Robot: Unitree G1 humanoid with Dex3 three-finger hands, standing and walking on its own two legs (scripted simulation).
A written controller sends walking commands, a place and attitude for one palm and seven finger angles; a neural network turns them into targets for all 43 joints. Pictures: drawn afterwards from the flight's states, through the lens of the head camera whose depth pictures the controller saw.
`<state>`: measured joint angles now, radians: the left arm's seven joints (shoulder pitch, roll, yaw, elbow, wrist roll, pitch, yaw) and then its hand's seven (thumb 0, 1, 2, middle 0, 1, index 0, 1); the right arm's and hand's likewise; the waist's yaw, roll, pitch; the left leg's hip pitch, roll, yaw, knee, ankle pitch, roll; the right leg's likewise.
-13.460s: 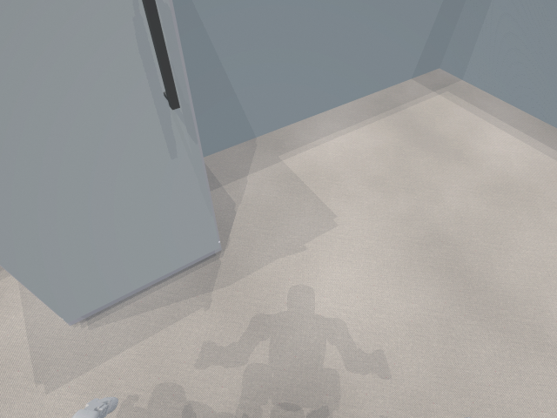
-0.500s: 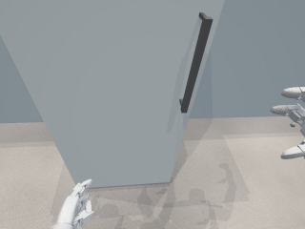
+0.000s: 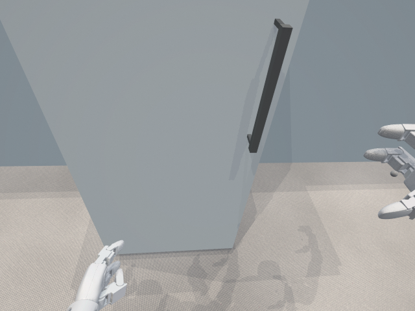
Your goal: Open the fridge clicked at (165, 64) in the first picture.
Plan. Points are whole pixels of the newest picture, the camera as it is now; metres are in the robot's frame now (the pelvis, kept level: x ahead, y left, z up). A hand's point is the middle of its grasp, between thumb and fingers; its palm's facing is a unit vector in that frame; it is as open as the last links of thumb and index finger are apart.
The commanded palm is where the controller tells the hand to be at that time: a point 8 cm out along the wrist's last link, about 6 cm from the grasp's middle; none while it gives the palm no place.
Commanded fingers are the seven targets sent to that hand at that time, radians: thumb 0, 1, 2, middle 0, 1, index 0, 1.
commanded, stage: move the hooked fingers beside the handle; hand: right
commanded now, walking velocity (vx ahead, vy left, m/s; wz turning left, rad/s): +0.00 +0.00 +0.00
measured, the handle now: (263, 95) +0.54 -0.13 +0.18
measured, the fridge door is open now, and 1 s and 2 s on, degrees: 0 0 0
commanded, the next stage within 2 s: none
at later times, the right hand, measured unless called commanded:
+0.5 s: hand (363, 152) +0.33 -0.26 +0.20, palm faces -0.02 +1.00 -0.08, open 14.0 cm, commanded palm +0.30 -0.30 +0.21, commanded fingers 0.00 0.50 -0.30 0.30 1.20 0.30 1.20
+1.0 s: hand (329, 131) +0.39 -0.22 +0.20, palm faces -0.04 +1.00 -0.05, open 14.0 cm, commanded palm +0.37 -0.27 +0.20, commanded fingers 0.00 0.50 -0.30 0.30 1.20 0.30 1.20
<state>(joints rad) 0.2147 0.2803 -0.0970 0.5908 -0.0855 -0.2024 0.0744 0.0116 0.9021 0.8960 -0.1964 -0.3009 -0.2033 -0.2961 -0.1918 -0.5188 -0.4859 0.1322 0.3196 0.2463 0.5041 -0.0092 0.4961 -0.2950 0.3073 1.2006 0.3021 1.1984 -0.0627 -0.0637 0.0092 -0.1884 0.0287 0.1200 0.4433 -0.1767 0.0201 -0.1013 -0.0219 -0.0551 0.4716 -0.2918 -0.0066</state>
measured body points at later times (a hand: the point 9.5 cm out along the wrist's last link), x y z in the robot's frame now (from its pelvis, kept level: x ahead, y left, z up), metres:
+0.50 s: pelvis +0.00 +0.00 +0.00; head -0.01 +0.01 +0.45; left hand +0.19 +0.22 -0.07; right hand +0.32 -0.31 +0.21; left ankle +0.05 +0.11 -0.74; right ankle -0.02 -0.11 -0.74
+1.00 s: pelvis +0.01 +0.00 +0.00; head +0.00 +0.02 +0.45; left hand +0.18 +0.23 -0.08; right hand +0.38 -0.27 +0.20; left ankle +0.05 +0.11 -0.74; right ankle -0.02 -0.11 -0.74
